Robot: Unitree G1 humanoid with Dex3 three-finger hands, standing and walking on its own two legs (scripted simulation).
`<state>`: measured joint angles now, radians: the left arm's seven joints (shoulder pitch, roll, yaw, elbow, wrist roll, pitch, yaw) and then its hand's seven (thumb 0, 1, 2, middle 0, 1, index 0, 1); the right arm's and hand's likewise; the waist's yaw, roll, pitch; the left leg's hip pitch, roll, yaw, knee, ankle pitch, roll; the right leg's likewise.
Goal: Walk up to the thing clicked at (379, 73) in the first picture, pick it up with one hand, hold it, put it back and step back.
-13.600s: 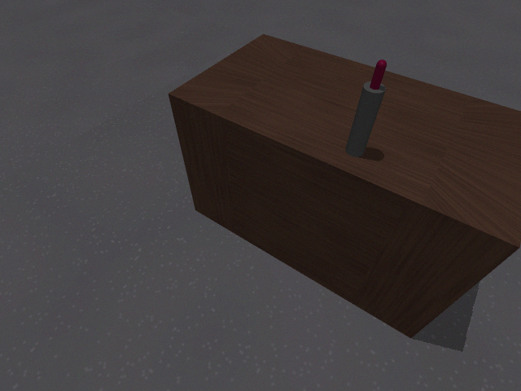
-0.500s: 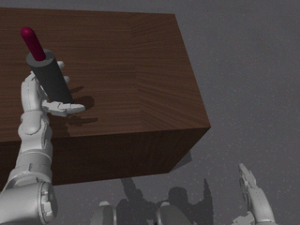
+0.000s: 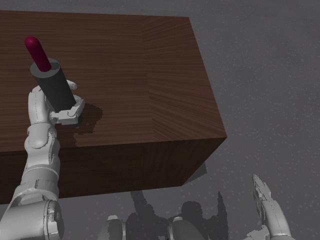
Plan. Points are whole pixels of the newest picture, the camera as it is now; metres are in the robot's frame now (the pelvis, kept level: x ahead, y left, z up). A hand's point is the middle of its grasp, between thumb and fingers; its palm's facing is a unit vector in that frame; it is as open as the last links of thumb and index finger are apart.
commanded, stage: settle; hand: left
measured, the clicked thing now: (57, 89) +0.45 +0.21 +0.09
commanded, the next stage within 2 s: lift in 0.82 s
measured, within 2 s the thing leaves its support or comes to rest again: leaves its support in 0.14 s
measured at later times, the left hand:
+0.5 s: hand (62, 92) +0.45 +0.20 +0.08, palm faces +0.16 -0.99 -0.02, open 7.1 cm
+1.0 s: hand (59, 78) +0.47 +0.20 +0.11, palm faces +0.16 -0.99 -0.02, open 7.1 cm
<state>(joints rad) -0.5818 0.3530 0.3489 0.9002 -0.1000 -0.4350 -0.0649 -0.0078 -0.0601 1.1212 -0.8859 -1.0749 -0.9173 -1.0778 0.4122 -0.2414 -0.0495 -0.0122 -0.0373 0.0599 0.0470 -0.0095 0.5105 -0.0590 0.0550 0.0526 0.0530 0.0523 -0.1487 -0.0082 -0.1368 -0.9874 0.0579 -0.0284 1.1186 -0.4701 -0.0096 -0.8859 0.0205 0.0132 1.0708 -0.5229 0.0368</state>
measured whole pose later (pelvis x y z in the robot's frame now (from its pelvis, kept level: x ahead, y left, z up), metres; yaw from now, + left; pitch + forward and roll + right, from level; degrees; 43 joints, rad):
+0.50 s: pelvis +0.00 +0.00 +0.02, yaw +0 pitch +16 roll -2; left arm -0.62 0.36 0.31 0.90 -0.12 -0.33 -0.05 -0.01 -0.08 1.16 -0.89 -1.08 -0.92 -1.08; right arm 0.40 -0.25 -0.05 0.06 -0.01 0.08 0.01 -0.01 0.53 -0.06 0.06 0.05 0.05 0.05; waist -0.12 0.00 -0.12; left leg -0.87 0.05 -0.01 1.02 -0.43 -0.01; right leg -0.78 0.01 0.02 0.98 -0.48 0.04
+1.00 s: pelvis +0.01 +0.00 +0.03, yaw +0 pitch +15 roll -2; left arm -0.65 0.37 0.31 0.88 -0.12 -0.27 -0.05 -0.01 -0.08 1.16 -0.89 -1.08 -0.92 -1.08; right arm 0.37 -0.24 -0.06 0.13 0.00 0.08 0.01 -0.01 0.54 -0.06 0.06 0.05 0.05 0.05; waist -0.11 0.01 -0.12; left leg -0.80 0.05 0.00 0.96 -0.42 0.00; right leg -0.71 0.01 0.03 0.92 -0.47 0.04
